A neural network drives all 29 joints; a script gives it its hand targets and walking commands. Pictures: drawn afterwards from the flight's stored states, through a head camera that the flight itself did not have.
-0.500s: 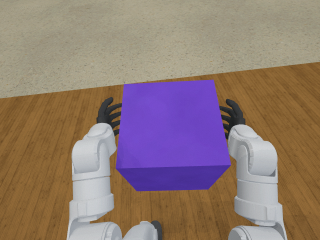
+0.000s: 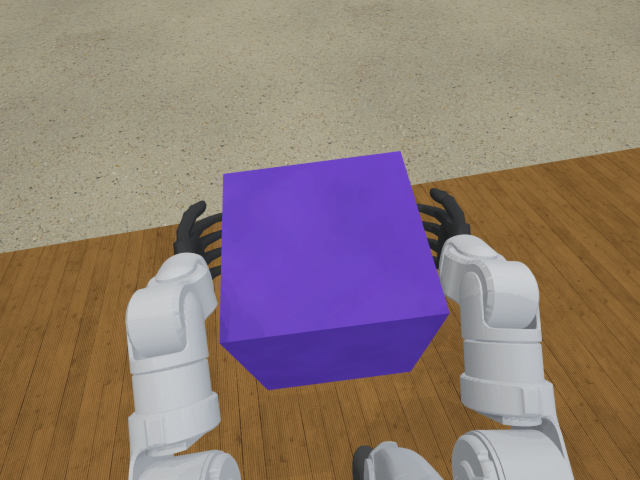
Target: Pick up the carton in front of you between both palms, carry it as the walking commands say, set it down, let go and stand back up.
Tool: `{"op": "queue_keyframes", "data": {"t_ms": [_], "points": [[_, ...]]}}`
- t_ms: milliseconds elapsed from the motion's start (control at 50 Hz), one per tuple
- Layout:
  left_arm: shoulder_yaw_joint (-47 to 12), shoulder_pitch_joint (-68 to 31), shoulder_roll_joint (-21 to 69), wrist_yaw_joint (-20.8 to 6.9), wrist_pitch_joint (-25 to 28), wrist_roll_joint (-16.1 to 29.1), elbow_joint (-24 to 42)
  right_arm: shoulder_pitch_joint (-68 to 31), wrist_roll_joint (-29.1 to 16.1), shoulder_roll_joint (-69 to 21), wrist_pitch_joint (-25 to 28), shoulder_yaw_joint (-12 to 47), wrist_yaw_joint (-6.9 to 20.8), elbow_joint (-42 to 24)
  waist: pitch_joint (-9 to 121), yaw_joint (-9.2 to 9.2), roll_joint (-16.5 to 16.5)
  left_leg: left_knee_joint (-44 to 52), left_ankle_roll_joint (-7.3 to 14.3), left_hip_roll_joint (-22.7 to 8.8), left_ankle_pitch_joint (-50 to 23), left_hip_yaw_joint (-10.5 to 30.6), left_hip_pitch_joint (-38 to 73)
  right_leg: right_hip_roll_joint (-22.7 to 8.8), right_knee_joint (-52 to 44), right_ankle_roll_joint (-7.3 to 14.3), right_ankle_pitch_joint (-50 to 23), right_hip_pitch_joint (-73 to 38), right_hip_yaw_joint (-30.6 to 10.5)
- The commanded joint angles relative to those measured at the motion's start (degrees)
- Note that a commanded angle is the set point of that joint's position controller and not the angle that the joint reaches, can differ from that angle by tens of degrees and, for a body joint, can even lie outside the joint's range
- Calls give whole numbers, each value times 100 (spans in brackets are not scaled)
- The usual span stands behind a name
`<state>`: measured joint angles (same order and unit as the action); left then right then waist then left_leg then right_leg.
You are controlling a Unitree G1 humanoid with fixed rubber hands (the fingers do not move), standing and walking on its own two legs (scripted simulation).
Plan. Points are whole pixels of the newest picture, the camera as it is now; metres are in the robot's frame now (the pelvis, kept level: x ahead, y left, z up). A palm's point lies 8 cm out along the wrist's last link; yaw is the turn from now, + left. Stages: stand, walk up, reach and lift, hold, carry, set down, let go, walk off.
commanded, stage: carry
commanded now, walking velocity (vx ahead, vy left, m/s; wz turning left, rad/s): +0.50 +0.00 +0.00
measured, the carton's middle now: (327, 283) +0.34 -0.01 +0.04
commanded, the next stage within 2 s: none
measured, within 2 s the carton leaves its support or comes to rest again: neither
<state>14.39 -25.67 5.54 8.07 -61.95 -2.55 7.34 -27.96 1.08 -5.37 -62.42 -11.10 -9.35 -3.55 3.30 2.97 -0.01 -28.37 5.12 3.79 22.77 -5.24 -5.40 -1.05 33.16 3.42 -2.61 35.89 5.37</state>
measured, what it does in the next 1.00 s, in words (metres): goes down: right foot, then left foot 0.03 m lower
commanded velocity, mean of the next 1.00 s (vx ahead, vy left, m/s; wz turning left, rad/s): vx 0.50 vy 0.00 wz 0.00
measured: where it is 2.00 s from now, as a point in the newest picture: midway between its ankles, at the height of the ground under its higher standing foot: (304, 225)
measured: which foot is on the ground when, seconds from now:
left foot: down 0.00-0.08, up 0.10-0.54, down 0.56-1.00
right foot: up 0.00-0.04, down 0.06-0.56, up 0.58-1.00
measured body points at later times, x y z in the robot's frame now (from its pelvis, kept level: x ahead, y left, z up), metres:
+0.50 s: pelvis +0.32 +0.00 -0.03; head +0.34 +0.00 +0.42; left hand +0.66 +0.17 +0.08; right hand +0.67 -0.14 +0.07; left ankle +0.46 +0.11 -0.74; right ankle +0.18 -0.07 -0.75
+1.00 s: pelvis +0.63 +0.02 -0.05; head +0.65 +0.03 +0.39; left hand +0.98 +0.17 +0.05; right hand +0.97 -0.14 +0.05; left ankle +0.49 +0.08 -0.78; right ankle +0.77 -0.09 -0.76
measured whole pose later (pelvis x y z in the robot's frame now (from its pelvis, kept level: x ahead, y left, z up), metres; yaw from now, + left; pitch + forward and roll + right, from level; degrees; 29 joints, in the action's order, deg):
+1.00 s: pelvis +0.63 +0.02 -0.05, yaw +0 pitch +5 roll -1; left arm 14.0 -25.8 5.7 8.4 -62.2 -3.0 6.8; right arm -27.2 1.0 -5.2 -62.1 -11.2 -9.2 -3.3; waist 4.2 3.4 0.0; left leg -27.7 4.7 3.2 21.2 -4.9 -6.8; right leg -1.4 36.4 2.9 -0.3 37.0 4.5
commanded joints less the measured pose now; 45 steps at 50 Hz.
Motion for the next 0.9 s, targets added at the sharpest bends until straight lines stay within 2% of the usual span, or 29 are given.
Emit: {"op": "queue_keyframes", "data": {"t_ms": [0, 20, 40, 60, 80, 100, 120, 160, 200, 240, 300, 360, 420, 440, 460, 480, 500, 520, 540, 560, 580, 600, 620, 640, 680, 740, 780, 880], "points": [[-3690, -2709, 4423, -514, -136, 1147, -496, -3049, -1326, -4411, -37, 3523, 729, -58, 2300, -652, 279, -2708, -268, -742, -4059, 48, -360, -95, -945, 325, -1332, -3492, 85], [-3562, -2649, 4327, -508, -123, 1085, -595, -3207, -1336, -4454, -56, 3525, 730, -11, 2620, -766, -734, -4051, -375, -263, -987, 189, -2128, -1309, -103, 852, -3435, -4999, -1516], [-3570, -2770, 4311, -483, -117, 1143, -626, -3141, -1335, -4478, -61, 3463, 715, 42, 3094, -694, -1523, -5380, -409, 125, 1280, 542, -3531, -2238, -65, 1548, -3053, -5884, -3226], [-3582, -2858, 4454, -481, -106, 1238, -683, -3171, -1249, -4471, -56, 3357, 682, 84, 3031, -677, -1133, -5854, -224, -66, 1043, 830, -3916, -2195, -300, 1669, -1442, -5549, -3463], [-3809, -3121, 4880, -546, -36, 1435, -465, -3282, -1296, -4741, 8, 3415, 677, -172, 2903, -702, -658, -5592, -186, -269, 749, 837, -4068, -1925, -663, 1538, -308, -5157, -3172], [-3998, -3407, 5188, -621, 39, 1612, -339, -3483, -1263, -4880, 49, 3439, 688, -257, 2466, -705, -220, -5115, -213, -478, 467, 772, -3976, -1825, -845, 1393, 78, -4437, -2988], [-4158, -3683, 5422, -690, 100, 1789, -161, -3593, -1290, -5018, 121, 3491, 704, -321, 2192, -650, -46, -4644, -229, -576, 308, 762, -3751, -1661, -1000, 1221, 110, -3791, -2661], [-4372, -4129, 5627, -773, 228, 2017, 88, -3663, -1196, -5210, 250, 3497, 683, -381, 2148, -533, -320, -4006, -289, -693, 69, 637, -3388, -1490, -1179, 1108, 354, -3241, -2206], [-4440, -4023, 5627, -813, 312, 2087, 69, -3446, -1099, -5185, 346, 3581, 639, -381, 2177, -576, -481, -3529, -322, -686, -229, 473, -3447, -1347, -1120, 1148, -96, -3326, -1887], [-4456, -3755, 5457, -816, 346, 2094, 62, -3239, -1053, -5047, 402, 3656, 593, -464, 2247, -623, -585, -2976, -364, -676, -659, 408, -3671, -1276, -995, 1088, -989, -3704, -1602], [-4400, -3321, 5139, -772, 322, 2002, 4, -3050, -1040, -4777, 388, 3736, 539, -644, 2132, -754, -628, -2062, -373, -617, -1524, 242, -3714, -1035, -793, 877, -1859, -3975, -1191], [-4317, -3121, 4867, -705, 244, 1911, 7, -3015, -1067, -4513, 296, 3728, 511, -795, 1892, -862, -655, -1052, -327, -422, -2258, -52, -3531, -733, -609, 697, -2259, -4199, -848], [-4210, -3066, 4588, -615, 138, 1849, 25, -3028, -1079, -4195, 144, 3620, 485, -862, 1661, -992, -690, -2, -226, -201, -2739, -334, -3091, -590, -346, 615, -2202, -4389, -658], [-4172, -3039, 4506, -584, 93, 1816, -5, -2956, -1053, -4071, 81, 3537, 480, -807, 1667, -901, -695, 328, -163, -123, -2877, -382, -2617, -569, -57, 528, -2357, -4256, -569], [-4155, -3037, 4448, -555, 39, 1777, -47, -2807, -1014, -3938, 24, 3425, 476, -689, 1830, -657, -599, 639, -92, -37, -3086, -424, -1775, -498, 554, 372, -2420, -3982, -430], [-4116, -3067, 4375, -526, -17, 1730, -102, -2684, -950, -3795, -27, 3292, 475, -578, 2129, -300, -374, 716, 30, -257, -3369, -295, -591, -388, 1491, 152, -1878, -3394, -218], [-4055, -3062, 4291, -495, -73, 1707, -170, -2581, -879, -3593, -75, 3173, 460, -465, 2446, -75, 238, 43, 219, -1054, -4621, 343, 909, -227, 2460, -84, -245, -2072, -109], [-4041, -3089, 4320, -477, -143, 1751, -120, -2510, -859, -3462, -100, 3071, 421, -400, 2893, -50, 1372, -655, 874, -2403, -6114, 2293, 2283, 324, 3732, -227, 3227, -360, -203], [-3987, -3081, 4264, -431, -216, 1719, -248, -2532, -889, -3494, -134, 3007, 391, -341, 3310, 114, 1623, -327, 1282, -2671, -4765, 3473, 2689, 557, 4688, -187, 3873, 515, -514], [-3885, -3209, 4375, -390, -212, 1694, -273, -2790, -1065, -3732, -150, 3103, 406, -413, 3182, 136, 1195, 6, 1290, -2591, -3285, 3672, 2561, 436, 4981, -33, 3647, 1141, -755], [-3884, -3445, 4557, -386, -193, 1719, -28, -3213, -1295, -4069, -121, 3353, 462, -626, 2852, 77, 805, 142, 1162, -2381, -2580, 3383, 2116, 161, 4788, 15, 3224, 1186, -790], [-3886, -3609, 4759, -395, -188, 1701, -21, -3493, -1478, -4353, -71, 3501, 531, -795, 2489, 5, 447, 387, 938, -2131, -2366, 2939, 1242, -13, 4380, -28, 2867, 928, -802], [-3835, -3669, 4908, -413, -148, 1649, 15, -3840, -1662, -4637, -25, 3660, 605, -943, 2328, -103, 272, 547, 796, -1993, -2284, 2612, 699, -110, 3996, -41, 2632, 648, -754], [-3777, -3653, 4994, -424, -107, 1561, -12, -4066, -1821, -4844, 17, 3794, 672, -1006, 2239, -210, 237, 635, 734, -1948, -2336, 2412, 292, -162, 3732, -52, 2515, 413, -642], [-3796, -3451, 5052, -430, -29, 1388, -160, -4127, -1946, -5011, 80, 3940, 771, -934, 2280, -218, 344, 612, 769, -1875, -2651, 2088, 294, -157, 3334, -109, 2312, 369, -529], [-3971, -3329, 5021, -442, 46, 1304, -133, -3851, -1888, -4951, 152, 3923, 816, -774, 2215, -72, 589, 486, 771, -1785, -3770, 1742, 769, -184, 2690, -192, 1922, 754, -417], [-4019, -3246, 4966, -444, 59, 1297, -81, -3696, -1825, -4885, 157, 3894, 816, -731, 2156, 3, 615, 394, 662, -1718, -4354, 1502, 1050, -181, 2192, -204, 1489, 906, -331], [-4051, -3226, 4753, -437, -15, 1327, 4, -3411, -1692, -4684, 90, 3799, 788, -608, 1780, 215, 575, 283, 346, -1253, -5025, 958, 1335, 114, 627, -106, 234, 634, 102]]}}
